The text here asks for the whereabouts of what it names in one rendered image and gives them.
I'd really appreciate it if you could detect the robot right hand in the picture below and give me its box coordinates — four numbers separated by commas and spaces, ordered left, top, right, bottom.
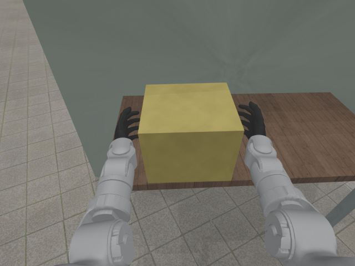
238, 102, 266, 139

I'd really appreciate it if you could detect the robot left upper arm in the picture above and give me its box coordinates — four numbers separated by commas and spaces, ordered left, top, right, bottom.
54, 218, 135, 266

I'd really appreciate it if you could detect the right robot forearm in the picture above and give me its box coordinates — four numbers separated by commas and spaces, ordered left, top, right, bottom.
244, 135, 337, 250

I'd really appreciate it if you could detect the robot right upper arm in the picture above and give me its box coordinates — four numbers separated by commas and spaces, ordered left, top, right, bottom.
264, 208, 355, 266

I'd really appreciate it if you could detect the carton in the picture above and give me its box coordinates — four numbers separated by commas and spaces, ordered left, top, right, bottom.
138, 83, 244, 183

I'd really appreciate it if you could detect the table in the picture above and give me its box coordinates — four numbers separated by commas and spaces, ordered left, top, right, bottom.
113, 92, 355, 228

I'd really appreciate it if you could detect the robot left hand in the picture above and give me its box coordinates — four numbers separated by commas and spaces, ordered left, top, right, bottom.
114, 107, 140, 140

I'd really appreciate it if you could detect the left robot forearm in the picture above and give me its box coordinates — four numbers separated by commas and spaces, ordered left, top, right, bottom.
69, 137, 137, 262

